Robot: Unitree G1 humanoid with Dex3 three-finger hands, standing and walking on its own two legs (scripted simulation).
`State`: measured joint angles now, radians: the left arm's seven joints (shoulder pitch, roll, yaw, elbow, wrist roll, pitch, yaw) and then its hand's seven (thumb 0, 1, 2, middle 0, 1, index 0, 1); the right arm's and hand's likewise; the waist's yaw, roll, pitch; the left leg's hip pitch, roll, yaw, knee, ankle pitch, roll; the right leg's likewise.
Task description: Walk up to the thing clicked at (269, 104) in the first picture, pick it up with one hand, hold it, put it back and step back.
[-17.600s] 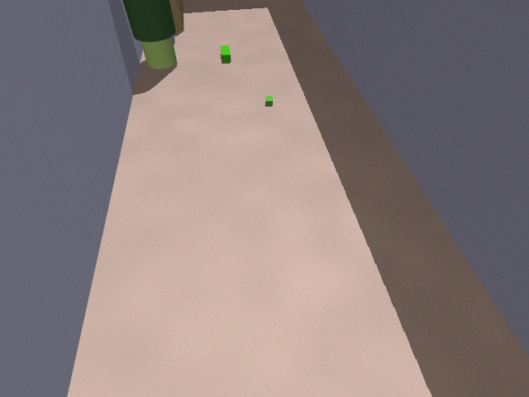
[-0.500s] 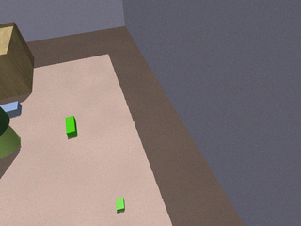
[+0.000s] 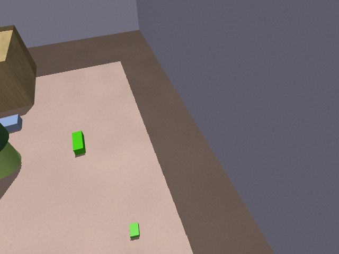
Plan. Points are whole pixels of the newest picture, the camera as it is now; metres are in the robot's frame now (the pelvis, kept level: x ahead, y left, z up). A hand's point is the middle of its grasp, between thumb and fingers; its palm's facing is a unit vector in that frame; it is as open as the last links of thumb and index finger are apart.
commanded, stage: stand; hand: left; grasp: from above
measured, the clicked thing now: (134, 230) +0.39 +0.22 -0.77
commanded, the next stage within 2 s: rise first in 0.58 s
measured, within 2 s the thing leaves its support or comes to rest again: neither
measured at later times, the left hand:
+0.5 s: hand out of the picture +0.07 +0.26 -0.16, palm faces -0.01 -0.94 -0.35, open 7.4 cm
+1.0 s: hand out of the picture +0.16 +0.25 -0.18, palm faces -0.06 -0.93 -0.37, open 10.1 cm
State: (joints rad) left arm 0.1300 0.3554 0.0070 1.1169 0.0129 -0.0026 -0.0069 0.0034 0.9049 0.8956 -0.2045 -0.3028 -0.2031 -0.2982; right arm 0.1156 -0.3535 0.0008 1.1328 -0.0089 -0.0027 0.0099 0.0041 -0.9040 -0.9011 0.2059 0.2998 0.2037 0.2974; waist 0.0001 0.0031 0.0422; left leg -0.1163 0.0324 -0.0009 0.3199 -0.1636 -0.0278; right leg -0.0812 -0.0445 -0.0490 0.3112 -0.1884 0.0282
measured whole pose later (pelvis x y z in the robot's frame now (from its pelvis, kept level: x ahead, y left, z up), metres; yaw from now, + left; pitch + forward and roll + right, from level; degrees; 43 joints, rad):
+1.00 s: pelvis -0.02 +0.00 -0.03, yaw -1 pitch +7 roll +0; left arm -0.05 0.34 0.15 1.02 0.14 0.02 -0.01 0.00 0.27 0.88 -0.15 -0.81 -0.17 -0.79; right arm 0.24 -0.24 -0.03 0.76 0.02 -0.03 -0.01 0.01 -0.91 -0.90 0.20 0.30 0.20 0.30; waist -0.03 -0.01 -0.01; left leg -0.49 0.04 0.01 0.66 -0.29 -0.02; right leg -0.46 -0.04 -0.02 0.65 -0.31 0.03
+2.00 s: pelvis -0.07 +0.00 -0.30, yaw -3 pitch +34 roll -2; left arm -0.17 0.42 0.10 0.70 0.75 -0.07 0.25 0.00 -0.34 0.86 -0.18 -0.91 -0.18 -0.91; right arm 0.02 -0.30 -0.07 0.65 -0.02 -0.17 0.04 0.01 -0.83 -0.88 0.20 0.30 0.20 0.30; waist -0.01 0.01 -0.17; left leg -1.83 0.04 -0.07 1.91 -0.67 -0.03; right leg -1.79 -0.04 -0.01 1.90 -0.70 0.03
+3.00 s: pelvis -0.10 +0.01 -0.43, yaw -6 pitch +33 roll -5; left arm -0.76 0.55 0.12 1.37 1.12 -0.06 0.48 0.00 -0.44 0.92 -0.16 -0.93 -0.16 -0.92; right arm 0.10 -0.24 -0.01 0.81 -0.12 -0.11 0.12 0.00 -0.90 -0.90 0.21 0.30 0.20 0.30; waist -0.14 0.01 -0.10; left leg -2.25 0.04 -0.13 2.32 -0.66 -0.03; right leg -2.18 0.00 -0.01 2.27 -0.68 0.05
